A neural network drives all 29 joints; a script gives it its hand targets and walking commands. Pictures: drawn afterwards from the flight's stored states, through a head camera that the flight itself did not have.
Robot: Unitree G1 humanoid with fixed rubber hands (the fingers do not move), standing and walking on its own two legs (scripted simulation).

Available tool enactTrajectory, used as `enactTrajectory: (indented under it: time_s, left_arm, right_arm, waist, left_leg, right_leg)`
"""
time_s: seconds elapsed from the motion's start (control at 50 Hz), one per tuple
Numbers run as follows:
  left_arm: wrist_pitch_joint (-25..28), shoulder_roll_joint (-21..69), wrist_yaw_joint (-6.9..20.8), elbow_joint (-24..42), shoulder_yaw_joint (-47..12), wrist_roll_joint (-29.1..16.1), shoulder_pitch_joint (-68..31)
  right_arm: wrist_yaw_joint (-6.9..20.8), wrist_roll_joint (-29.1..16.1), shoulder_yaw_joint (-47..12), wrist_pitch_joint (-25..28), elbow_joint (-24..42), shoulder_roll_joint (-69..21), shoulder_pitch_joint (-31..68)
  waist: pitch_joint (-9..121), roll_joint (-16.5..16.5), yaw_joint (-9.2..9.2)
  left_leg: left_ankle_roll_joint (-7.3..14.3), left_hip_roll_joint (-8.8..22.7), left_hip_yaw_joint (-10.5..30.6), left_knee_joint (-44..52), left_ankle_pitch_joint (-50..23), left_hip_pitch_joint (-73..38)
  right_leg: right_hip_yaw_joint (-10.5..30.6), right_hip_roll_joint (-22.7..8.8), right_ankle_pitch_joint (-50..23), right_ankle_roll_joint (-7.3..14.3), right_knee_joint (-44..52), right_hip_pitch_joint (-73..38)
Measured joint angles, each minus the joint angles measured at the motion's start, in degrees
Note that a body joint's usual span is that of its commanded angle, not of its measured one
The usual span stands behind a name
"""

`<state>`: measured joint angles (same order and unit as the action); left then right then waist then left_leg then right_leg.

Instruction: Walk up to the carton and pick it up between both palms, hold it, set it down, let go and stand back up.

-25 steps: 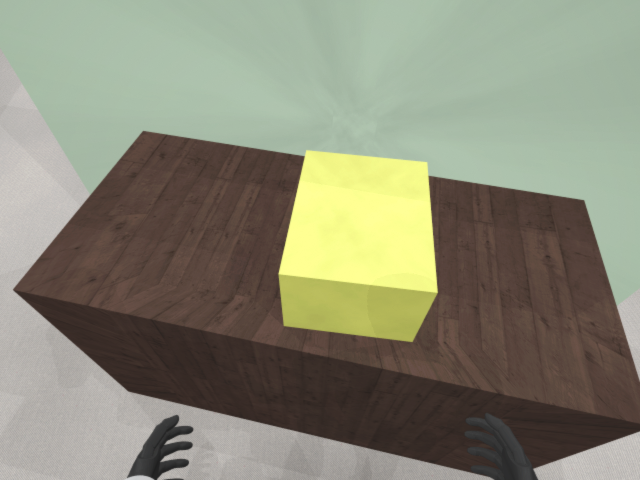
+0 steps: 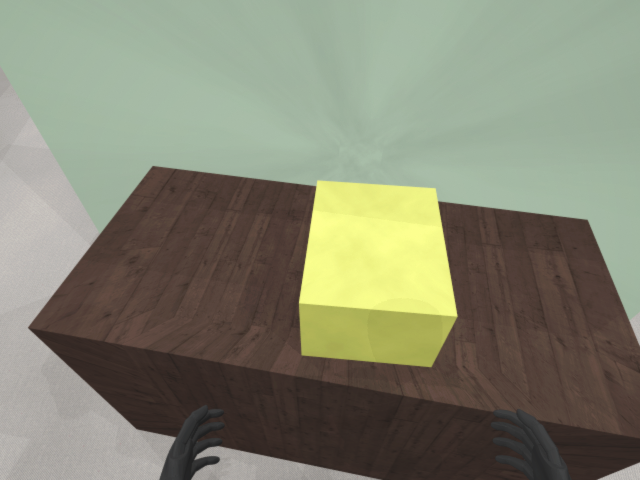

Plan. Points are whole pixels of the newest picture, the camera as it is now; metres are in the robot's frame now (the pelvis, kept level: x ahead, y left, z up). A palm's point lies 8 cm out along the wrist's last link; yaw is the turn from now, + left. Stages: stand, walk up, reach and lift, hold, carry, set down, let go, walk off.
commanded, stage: reach and lift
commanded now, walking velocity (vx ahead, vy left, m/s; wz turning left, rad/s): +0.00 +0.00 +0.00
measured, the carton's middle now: (371, 268) +0.50 -0.04 -0.09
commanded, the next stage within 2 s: none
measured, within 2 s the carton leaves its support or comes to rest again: neither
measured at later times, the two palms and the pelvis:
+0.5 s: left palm (202, 421) +0.21 +0.19 -0.06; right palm (545, 437) +0.21 -0.25 -0.06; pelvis -0.02 -0.01 -0.01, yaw +0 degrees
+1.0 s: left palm (215, 339) +0.31 +0.19 -0.04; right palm (532, 350) +0.32 -0.26 -0.04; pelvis -0.01 -0.03 -0.02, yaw +1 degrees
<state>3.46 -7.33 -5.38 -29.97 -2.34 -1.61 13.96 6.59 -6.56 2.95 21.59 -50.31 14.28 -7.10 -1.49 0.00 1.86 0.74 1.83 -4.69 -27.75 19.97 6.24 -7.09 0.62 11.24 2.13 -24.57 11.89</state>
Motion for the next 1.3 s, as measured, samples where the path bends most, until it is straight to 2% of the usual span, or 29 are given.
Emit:
enactTrajectory:
  time_s: [0.14, 0.34, 0.54, 0.68, 0.84, 1.04, 1.18, 1.3]
  left_arm:
    - [5.9, 0.0, -1.5, -3.1, -1.6, -1.7, -1.7]
    - [14.7, 0.2, -1.8, -10.1, -3.1, -5.0, -8.9]
    - [23.2, -0.1, -0.7, -19.6, -2.2, -7.9, -17.6]
    - [27.0, -1.8, 0.2, -25.5, -1.7, -10.1, -23.2]
    - [27.5, -3.8, 1.8, -29.3, -1.6, -12.8, -30.1]
    - [24.0, -5.9, 5.0, -30.8, 0.0, -13.5, -37.1]
    - [21.1, -6.9, 5.9, -32.8, 0.2, -13.8, -42.0]
    - [19.5, -6.8, 5.4, -36.5, -1.2, -15.0, -47.5]
  right_arm:
    - [1.4, -2.1, 0.6, 2.4, -1.7, 1.4, 1.3]
    - [1.9, -4.3, 0.6, 6.1, -4.4, 1.4, 6.7]
    - [0.6, -6.4, -0.5, 10.0, -9.1, 0.2, 14.3]
    - [-0.9, -7.6, -2.1, 11.9, -12.7, -0.5, 19.9]
    - [-2.9, -9.6, -4.1, 11.4, -15.3, 0.2, 26.6]
    - [-5.6, -13.9, -8.2, 7.9, -15.7, 2.8, 33.4]
    - [-5.8, -17.4, -11.1, 4.6, -17.2, 4.6, 38.3]
    - [-5.4, -18.9, -12.7, 1.6, -19.0, 5.0, 42.9]
  waist:
    - [0.7, -0.2, -0.35]
    - [1.5, -0.8, -1.02]
    - [2.8, -0.8, -1.17]
    - [4.2, -0.5, -1.45]
    - [6.2, -0.5, -1.70]
    - [9.4, -0.1, -2.08]
    - [11.3, -0.4, -1.74]
    - [12.1, -0.6, -1.43]
  left_leg:
    - [0.3, -0.1, 0.0, -1.8, 0.6, 2.1]
    - [0.3, -0.3, 0.2, -4.8, 1.1, 6.1]
    - [-0.2, -0.1, 0.2, -8.2, 1.9, 11.1]
    - [-0.7, 0.0, 0.6, -10.7, 2.6, 15.5]
    - [-1.3, -0.2, 1.2, -12.2, 3.0, 20.3]
    - [-1.7, -0.4, 0.9, -10.5, 2.4, 23.4]
    - [-1.8, -0.5, 1.0, -9.1, 1.6, 24.5]
    - [-1.5, -0.3, 0.9, -8.8, 1.0, 26.0]
  right_leg:
    - [0.1, -0.3, 0.3, -0.2, -1.5, 2.0]
    - [-0.1, -0.7, 1.0, 0.0, -4.6, 6.0]
    - [-0.1, -0.9, 2.2, 0.6, -8.8, 11.4]
    - [-0.4, -1.1, 3.6, 1.2, -12.1, 16.0]
    - [-0.9, -1.5, 4.8, 1.7, -14.6, 21.2]
    - [-0.5, -1.6, 5.0, 1.8, -14.5, 25.1]
    - [0.2, -1.1, 3.9, 1.7, -12.7, 26.2]
    - [0.4, -0.8, 2.5, 1.6, -11.4, 27.4]
